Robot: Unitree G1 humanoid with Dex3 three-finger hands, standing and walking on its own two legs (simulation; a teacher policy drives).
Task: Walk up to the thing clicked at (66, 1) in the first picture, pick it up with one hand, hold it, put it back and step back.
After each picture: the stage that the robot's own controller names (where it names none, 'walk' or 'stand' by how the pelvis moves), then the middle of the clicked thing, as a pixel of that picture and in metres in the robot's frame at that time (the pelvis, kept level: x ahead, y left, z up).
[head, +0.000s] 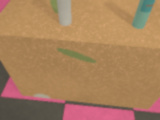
stand; (64, 2) +0.78 +0.11 +0.07
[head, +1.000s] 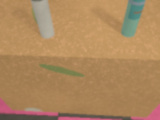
walk; (42, 13) +0.66 +0.22 +0.08
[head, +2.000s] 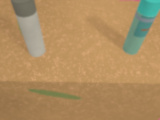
stand; (31, 28) +0.51 +0.21 +0.09
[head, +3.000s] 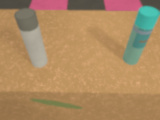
stand; (33, 41) +0.49 +0.21 +0.06
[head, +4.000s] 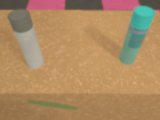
stand; (28, 42) +0.48 +0.23 +0.06
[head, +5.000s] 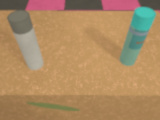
stand; (28, 43) +0.48 +0.23 +0.06
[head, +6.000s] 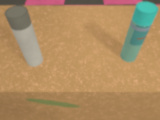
rise first; (27, 40) +0.48 +0.22 +0.07
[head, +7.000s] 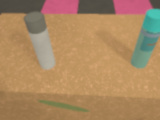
rise first; (41, 43) +0.49 +0.21 +0.07
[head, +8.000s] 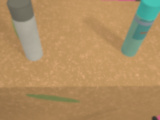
go down; (28, 32) +0.50 +0.19 +0.08
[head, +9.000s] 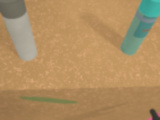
go down; (20, 30) +0.48 +0.19 +0.10
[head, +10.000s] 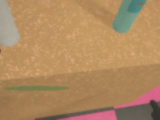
close in; out of the picture +0.50 +0.20 +0.14
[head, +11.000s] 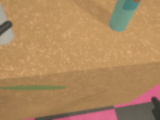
lift; out of the picture +0.52 +0.22 +0.14
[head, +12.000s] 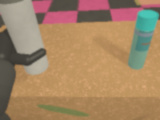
lift; (24, 29) +0.32 +0.15 +0.29
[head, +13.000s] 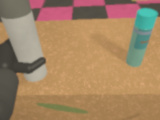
hold; (25, 40) +0.33 +0.16 +0.24
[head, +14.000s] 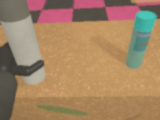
hold; (24, 43) +0.33 +0.17 +0.24
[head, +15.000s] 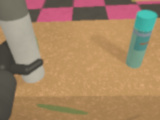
hold; (22, 42) +0.33 +0.17 +0.24
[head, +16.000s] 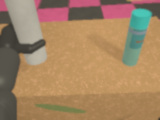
crouch; (26, 23) +0.39 +0.16 +0.26
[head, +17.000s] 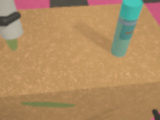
lower; out of the picture +0.49 +0.20 +0.26
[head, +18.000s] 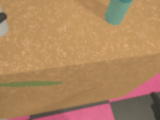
lower; out of the picture +0.54 +0.21 +0.15
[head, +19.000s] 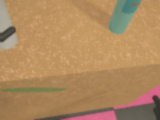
lower; out of the picture +0.51 +0.20 +0.14
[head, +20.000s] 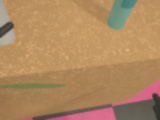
lower; out of the picture +0.52 +0.20 +0.14
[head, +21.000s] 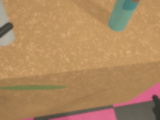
lower; out of the picture +0.52 +0.21 +0.14
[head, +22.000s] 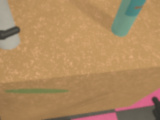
open; out of the picture +0.51 +0.20 +0.13
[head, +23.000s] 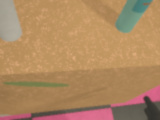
sink last; out of the picture +0.50 +0.19 +0.13
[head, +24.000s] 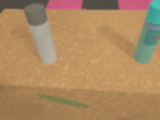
sink last; (42, 37) +0.50 +0.20 +0.10
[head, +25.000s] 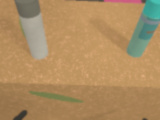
stand; (34, 30) +0.50 +0.19 +0.10
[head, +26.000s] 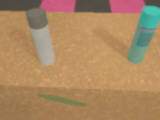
stand; (42, 39) +0.52 +0.19 +0.07
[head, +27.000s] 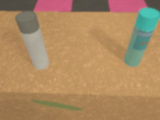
stand; (34, 43) +0.49 +0.21 +0.06
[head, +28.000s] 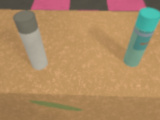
stand; (33, 43) +0.48 +0.21 +0.06
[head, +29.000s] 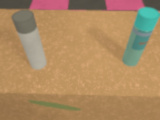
stand; (32, 43) +0.48 +0.21 +0.06
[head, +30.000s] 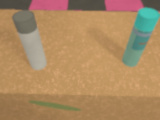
stand; (32, 43) +0.48 +0.21 +0.06
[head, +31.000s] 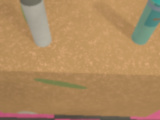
walk; (36, 18) +0.52 +0.18 +0.08
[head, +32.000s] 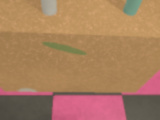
walk; out of the picture +0.71 +0.18 +0.08
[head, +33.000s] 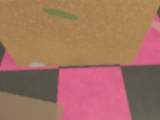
walk; out of the picture +1.02 +0.28 +0.09
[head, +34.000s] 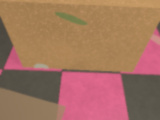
stand; out of the picture +1.09 +0.18 +0.07
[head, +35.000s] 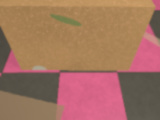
stand; out of the picture +1.13 +0.20 +0.06
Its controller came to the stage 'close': yes
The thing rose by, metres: 0.20
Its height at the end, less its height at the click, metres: +0.00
